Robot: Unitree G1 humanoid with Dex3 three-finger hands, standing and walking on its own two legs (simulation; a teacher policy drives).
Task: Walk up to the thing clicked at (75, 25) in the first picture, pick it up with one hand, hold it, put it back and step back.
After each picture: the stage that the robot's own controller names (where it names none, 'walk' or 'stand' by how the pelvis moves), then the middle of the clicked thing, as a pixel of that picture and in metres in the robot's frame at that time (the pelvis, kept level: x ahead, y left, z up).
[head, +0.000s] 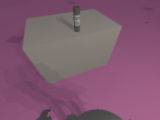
stand; (76, 20) +0.96 +0.18 +0.14
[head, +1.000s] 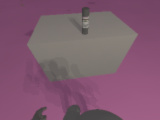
walk; (85, 22) +0.89 +0.12 +0.15
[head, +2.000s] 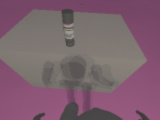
walk; (69, 30) +0.57 +0.21 +0.18
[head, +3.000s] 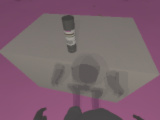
stand; (70, 36) +0.53 +0.17 +0.18
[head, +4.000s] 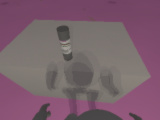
stand; (65, 45) +0.48 +0.19 +0.15
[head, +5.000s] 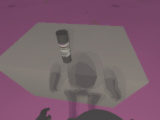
stand; (64, 48) +0.48 +0.20 +0.14
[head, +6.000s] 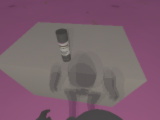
stand; (64, 47) +0.49 +0.21 +0.13
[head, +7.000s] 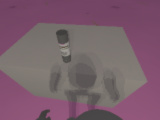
stand; (64, 48) +0.48 +0.20 +0.13
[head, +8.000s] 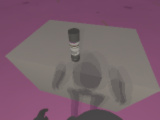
stand; (74, 47) +0.49 +0.14 +0.14
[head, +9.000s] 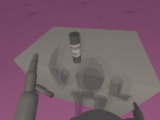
rise first; (75, 49) +0.49 +0.16 +0.14
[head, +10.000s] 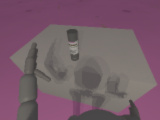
go down; (73, 46) +0.52 +0.16 +0.14
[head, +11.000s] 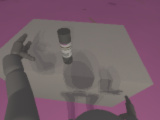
go down; (66, 48) +0.46 +0.15 +0.15
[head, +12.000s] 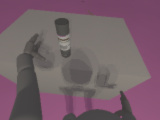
close in; (64, 41) +0.49 +0.15 +0.16
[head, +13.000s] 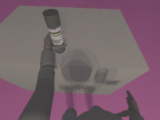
close; (56, 35) +0.51 +0.18 +0.18
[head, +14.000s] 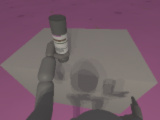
lift; (61, 42) +0.37 +0.17 +0.29
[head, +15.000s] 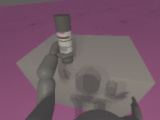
lift; (65, 42) +0.34 +0.15 +0.33
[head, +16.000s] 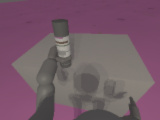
hold; (63, 46) +0.34 +0.16 +0.30
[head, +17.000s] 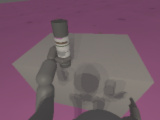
hold; (62, 46) +0.33 +0.16 +0.30
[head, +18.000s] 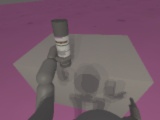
crouch; (63, 46) +0.33 +0.16 +0.30
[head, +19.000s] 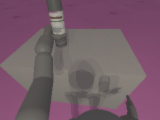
crouch; (58, 24) +0.46 +0.18 +0.35
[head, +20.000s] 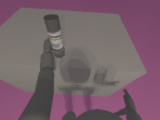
lower; (56, 39) +0.49 +0.18 +0.17
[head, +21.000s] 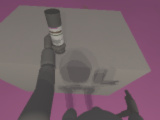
lower; (57, 35) +0.51 +0.18 +0.19
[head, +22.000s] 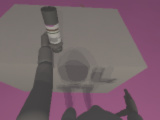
lower; (53, 33) +0.52 +0.18 +0.19
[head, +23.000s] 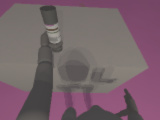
lower; (53, 32) +0.52 +0.18 +0.19
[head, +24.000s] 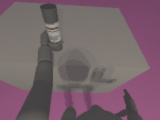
loosen; (53, 31) +0.52 +0.18 +0.19
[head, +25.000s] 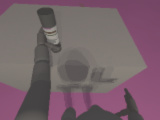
withdraw; (52, 34) +0.51 +0.19 +0.19
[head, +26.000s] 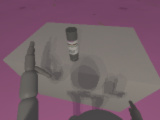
sink last; (73, 46) +0.49 +0.16 +0.16
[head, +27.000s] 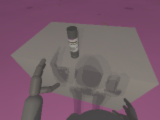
stand; (73, 44) +0.52 +0.18 +0.14
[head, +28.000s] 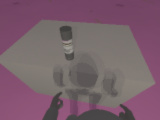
stand; (68, 45) +0.49 +0.18 +0.15
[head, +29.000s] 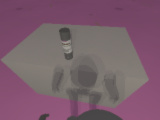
stand; (67, 45) +0.52 +0.20 +0.14
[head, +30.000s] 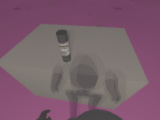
stand; (64, 47) +0.49 +0.21 +0.14
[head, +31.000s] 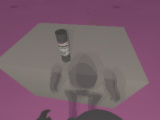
stand; (64, 47) +0.49 +0.21 +0.14
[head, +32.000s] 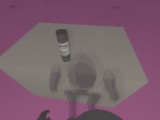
stand; (64, 47) +0.49 +0.21 +0.13
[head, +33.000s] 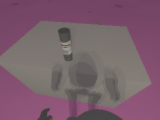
stand; (66, 46) +0.49 +0.19 +0.13
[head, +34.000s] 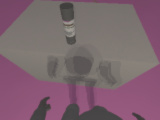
walk; (69, 27) +0.57 +0.16 +0.17
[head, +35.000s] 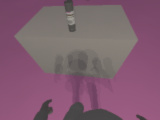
walk; (70, 17) +0.81 +0.22 +0.16
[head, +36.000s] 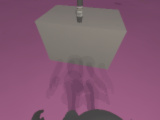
stand; (79, 11) +1.16 +0.19 +0.16
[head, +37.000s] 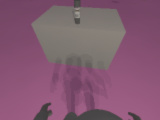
stand; (77, 12) +1.11 +0.19 +0.14
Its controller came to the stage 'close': yes
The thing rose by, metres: 0.20
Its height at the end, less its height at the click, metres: +0.00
